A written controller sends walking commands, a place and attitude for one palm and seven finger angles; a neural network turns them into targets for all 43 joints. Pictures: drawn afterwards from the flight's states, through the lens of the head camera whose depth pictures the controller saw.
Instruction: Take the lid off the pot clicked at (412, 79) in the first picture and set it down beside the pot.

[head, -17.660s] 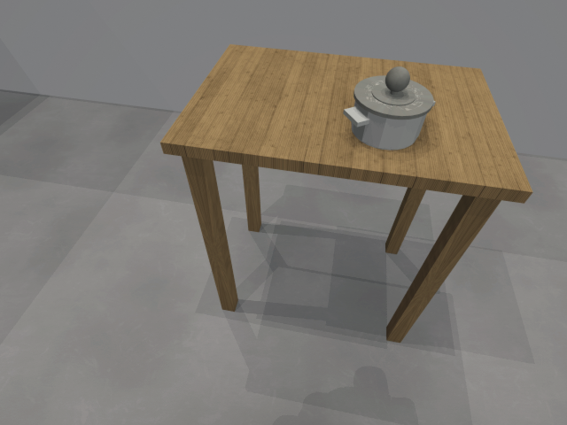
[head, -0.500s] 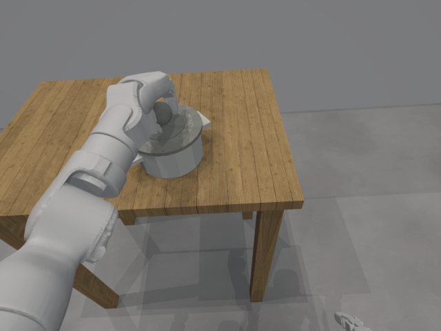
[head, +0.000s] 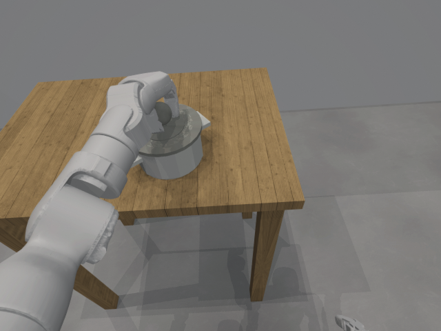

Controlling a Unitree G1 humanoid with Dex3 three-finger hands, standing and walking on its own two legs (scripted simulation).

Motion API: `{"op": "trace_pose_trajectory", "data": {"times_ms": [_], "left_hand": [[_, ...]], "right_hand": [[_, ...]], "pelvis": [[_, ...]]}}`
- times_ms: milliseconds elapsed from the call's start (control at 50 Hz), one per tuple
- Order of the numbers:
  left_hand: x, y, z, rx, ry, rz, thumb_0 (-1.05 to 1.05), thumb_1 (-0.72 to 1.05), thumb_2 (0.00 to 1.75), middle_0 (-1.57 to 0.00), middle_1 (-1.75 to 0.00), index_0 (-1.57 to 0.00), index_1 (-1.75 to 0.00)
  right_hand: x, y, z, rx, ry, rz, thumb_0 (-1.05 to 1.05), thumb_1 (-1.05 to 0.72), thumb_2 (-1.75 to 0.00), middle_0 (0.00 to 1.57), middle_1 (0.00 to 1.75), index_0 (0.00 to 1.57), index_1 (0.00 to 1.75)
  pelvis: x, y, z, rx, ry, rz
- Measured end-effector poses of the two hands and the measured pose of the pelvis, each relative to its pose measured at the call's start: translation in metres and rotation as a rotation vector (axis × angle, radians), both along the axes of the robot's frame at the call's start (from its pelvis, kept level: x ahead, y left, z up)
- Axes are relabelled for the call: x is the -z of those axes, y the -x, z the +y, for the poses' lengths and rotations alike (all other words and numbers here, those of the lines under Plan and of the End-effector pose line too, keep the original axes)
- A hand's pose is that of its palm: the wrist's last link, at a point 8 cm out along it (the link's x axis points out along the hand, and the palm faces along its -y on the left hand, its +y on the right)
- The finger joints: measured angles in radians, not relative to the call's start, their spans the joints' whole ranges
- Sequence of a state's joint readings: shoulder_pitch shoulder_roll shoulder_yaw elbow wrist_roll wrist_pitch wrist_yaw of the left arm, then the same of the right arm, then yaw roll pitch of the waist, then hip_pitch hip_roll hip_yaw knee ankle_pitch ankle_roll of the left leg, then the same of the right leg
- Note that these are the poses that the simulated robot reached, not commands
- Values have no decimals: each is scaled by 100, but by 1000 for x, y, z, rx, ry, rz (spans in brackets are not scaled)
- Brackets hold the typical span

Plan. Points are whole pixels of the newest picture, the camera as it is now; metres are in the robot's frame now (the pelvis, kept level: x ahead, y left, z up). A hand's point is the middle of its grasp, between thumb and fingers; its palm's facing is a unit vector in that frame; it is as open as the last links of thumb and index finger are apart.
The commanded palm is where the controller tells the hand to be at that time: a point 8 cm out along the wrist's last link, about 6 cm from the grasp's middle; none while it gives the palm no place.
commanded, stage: close the fingers and squeeze the knob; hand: left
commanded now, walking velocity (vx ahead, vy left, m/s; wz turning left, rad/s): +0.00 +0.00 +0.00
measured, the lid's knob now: (159, 113) +0.48 +0.12 +0.15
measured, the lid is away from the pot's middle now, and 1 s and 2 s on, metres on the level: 0.00 0.00 0.02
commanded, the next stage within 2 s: lift the lid straight up in 0.66 s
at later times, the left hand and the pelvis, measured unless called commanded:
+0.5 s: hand (154, 118) +0.45 +0.12 +0.17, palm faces -0.35 -0.09 -0.93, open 7.1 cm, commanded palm +0.44 +0.12 +0.23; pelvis +0.00 +0.00 +0.00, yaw +0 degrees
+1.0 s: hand (154, 116) +0.45 +0.12 +0.17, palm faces -0.34 -0.09 -0.94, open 7.1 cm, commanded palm +0.44 +0.13 +0.25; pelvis +0.00 +0.00 +0.00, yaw +0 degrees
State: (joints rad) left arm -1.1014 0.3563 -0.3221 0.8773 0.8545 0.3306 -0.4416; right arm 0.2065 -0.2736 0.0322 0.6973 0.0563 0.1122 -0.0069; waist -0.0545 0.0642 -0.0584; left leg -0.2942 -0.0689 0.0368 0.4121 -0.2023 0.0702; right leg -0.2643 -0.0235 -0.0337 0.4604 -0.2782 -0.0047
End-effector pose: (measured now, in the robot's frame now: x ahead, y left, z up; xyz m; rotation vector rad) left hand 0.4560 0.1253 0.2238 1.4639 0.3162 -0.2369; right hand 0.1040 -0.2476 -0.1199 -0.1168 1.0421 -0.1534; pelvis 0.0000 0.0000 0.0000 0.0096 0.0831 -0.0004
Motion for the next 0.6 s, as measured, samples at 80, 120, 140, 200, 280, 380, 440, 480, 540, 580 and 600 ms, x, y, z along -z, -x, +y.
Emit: {"op": "trace_pose_trajectory", "data": {"times_ms": [80,120,140,200,280,380,440,480,540,580,600], "left_hand": [[0,1,-1,0,-7,-4,1,30,69,-79,-101,-67,-95],[0,1,-1,-2,-5,-3,2,31,66,-80,-101,-67,-95],[0,1,-1,-3,-7,-2,2,32,65,-81,-101,-67,-95],[0,1,-1,-5,-5,0,2,33,64,-83,-102,-67,-94],[0,0,-2,-7,-9,10,2,33,64,-85,-103,-67,-95],[1,1,-3,-4,-17,7,3,34,65,-88,-104,-67,-95],[1,1,-3,-4,-19,7,2,34,65,-88,-104,-67,-95],[1,2,-2,-5,-14,7,2,34,65,-88,-104,-67,-95],[1,2,-3,-2,-23,5,2,34,66,-88,-104,-66,-95],[1,3,-4,2,-23,4,2,35,66,-88,-104,-66,-96],[1,3,-5,4,-20,4,2,35,66,-88,-104,-66,-95]], "right_hand": [[0,-1,0,-1,-2,-4,1,-90,-90,20,30,20,30],[0,-2,1,-3,-1,-4,1,-90,-90,20,30,20,30],[0,-2,1,-3,-1,-4,1,-90,-90,20,30,20,30],[0,-2,1,-4,0,-5,1,-90,-90,20,30,20,30],[0,-1,1,-3,3,-1,1,-90,-90,20,30,20,30],[0,1,0,-2,2,-1,1,-90,-90,20,30,20,30],[1,2,0,0,0,1,1,-90,-90,20,30,20,30],[1,3,0,0,-1,2,1,-90,-90,20,30,20,30],[1,3,0,1,-3,2,1,-90,-90,20,30,20,30],[2,3,-1,-2,-4,2,1,-90,-90,20,30,20,30],[2,2,-1,-4,-4,2,1,-90,-90,20,30,20,30]], "pelvis": [[0,0,0,-1,0,0],[0,1,0,-1,0,-1],[0,1,0,-1,-1,-1],[0,1,0,-1,0,0],[0,2,0,-3,0,0],[0,1,0,-3,0,0],[0,1,-1,-2,-1,-1],[0,1,-1,-2,-1,-2],[0,1,-1,-2,-2,-4],[0,1,-1,-4,-1,-4],[0,1,-1,-3,-1,-4]]}}
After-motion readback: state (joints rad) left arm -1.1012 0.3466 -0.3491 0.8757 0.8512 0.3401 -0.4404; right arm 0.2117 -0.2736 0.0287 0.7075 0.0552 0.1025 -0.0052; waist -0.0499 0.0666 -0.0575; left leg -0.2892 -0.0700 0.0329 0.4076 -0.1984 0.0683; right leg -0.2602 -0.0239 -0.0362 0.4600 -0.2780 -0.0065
